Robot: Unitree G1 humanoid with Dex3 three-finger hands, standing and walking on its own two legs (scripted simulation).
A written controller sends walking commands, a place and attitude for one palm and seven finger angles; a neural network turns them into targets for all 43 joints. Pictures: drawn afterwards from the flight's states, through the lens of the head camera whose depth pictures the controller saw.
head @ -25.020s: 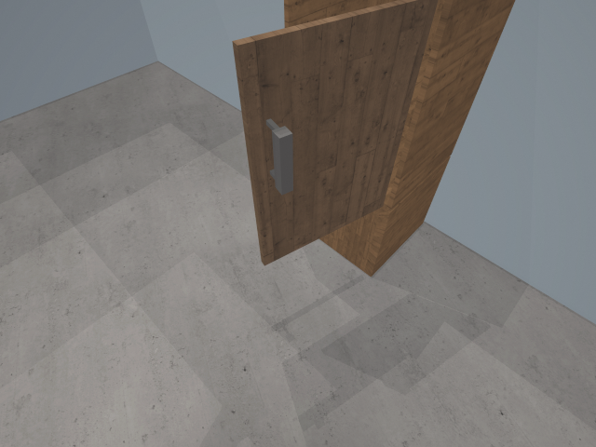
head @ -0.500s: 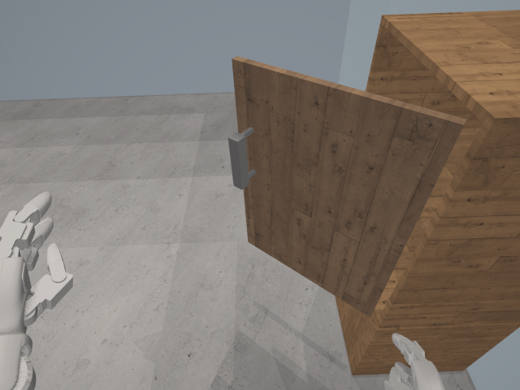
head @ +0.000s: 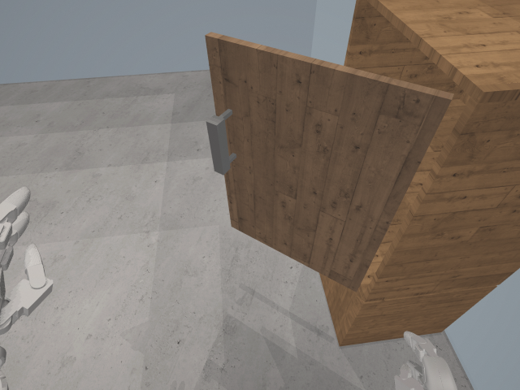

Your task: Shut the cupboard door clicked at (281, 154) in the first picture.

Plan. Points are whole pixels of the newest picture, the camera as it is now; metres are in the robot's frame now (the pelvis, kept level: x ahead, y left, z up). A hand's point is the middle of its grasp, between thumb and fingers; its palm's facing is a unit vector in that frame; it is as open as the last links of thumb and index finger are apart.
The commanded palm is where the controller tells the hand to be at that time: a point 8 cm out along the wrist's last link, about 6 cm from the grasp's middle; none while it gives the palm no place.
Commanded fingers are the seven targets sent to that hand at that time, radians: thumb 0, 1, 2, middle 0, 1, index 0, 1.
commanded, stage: step back with the hand held close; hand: left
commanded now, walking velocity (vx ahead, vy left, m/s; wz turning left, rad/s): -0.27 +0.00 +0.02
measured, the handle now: (225, 141) +0.60 +0.12 +0.04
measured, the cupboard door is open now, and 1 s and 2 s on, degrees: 51 51 51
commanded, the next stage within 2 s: stop stepping back and stand still in 1.20 s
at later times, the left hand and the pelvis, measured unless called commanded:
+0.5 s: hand out of the picture +0.12 +0.27 +0.16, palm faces +0.49 -0.76 -0.42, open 7.4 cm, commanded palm +0.06 +0.30 +0.18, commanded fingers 0.00 0.90 0.90 -0.20 -0.30 -0.20 -0.30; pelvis -0.08 +0.00 -0.02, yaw +1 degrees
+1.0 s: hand out of the picture +0.03 +0.26 +0.17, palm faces +0.51 -0.76 -0.40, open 7.4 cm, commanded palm -0.04 +0.31 +0.18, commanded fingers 0.00 0.90 0.90 -0.20 -0.30 -0.20 -0.30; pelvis -0.15 +0.00 -0.02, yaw +5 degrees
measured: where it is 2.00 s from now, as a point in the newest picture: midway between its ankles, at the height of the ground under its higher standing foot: outside the picture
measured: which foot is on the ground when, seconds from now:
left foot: down 0.00-1.00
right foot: down 0.00-1.00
